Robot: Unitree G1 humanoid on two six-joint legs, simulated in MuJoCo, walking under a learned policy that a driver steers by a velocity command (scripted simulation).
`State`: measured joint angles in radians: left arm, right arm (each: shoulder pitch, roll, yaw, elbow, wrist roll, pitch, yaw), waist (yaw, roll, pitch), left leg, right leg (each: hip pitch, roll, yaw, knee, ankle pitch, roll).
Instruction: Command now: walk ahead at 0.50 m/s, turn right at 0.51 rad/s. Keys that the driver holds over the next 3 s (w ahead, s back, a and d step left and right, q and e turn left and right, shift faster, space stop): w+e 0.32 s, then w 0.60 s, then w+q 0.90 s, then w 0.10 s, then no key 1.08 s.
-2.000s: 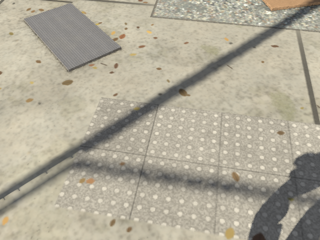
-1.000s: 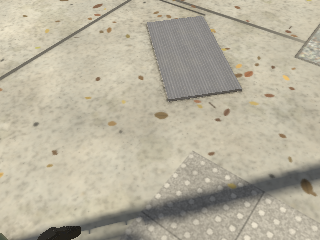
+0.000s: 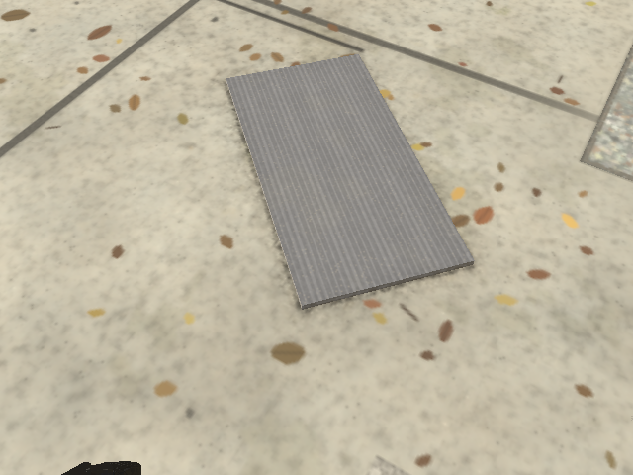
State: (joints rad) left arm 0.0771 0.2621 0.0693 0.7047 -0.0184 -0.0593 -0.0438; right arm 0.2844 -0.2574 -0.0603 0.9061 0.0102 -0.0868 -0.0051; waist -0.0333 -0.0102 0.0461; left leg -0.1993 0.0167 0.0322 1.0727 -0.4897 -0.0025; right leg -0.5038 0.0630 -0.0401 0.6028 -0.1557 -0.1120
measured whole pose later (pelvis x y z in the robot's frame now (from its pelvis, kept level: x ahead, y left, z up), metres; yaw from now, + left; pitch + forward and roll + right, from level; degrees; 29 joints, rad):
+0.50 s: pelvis +0.28 +0.04 +0.01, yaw -15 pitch +2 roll +1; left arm 0.34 0.28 0.07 0.74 -0.02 -0.04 0.01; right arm 0.11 -0.25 -0.06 0.74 -0.01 -0.12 0.02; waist 0.02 -0.03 -0.01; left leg -0.40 -0.05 -0.01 0.53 -0.17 0.04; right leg -0.36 0.07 0.13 1.11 -0.45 -0.03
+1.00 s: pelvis +0.52 -0.08 +0.01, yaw -16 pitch +3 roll +0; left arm 0.09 0.25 0.04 0.65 0.00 -0.08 -0.02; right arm 0.35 -0.29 -0.04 0.90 0.03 -0.07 0.01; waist -0.06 0.01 0.01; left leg -0.29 0.00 -0.05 1.05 -0.46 0.03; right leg -0.40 0.02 -0.04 0.51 -0.16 -0.05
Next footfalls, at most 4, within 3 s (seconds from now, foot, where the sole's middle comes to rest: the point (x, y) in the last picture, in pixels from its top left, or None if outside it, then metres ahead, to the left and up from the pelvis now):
0.40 left None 0.41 0.11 -0.76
0.90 right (413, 393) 0.59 -0.20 -0.76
1.44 left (321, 260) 0.93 -0.02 -0.74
1.92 right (388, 178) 1.19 -0.21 -0.74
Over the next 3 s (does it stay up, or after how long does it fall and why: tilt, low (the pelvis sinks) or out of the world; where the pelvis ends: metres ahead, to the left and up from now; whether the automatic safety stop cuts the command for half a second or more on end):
stays up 1.17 -0.08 0.03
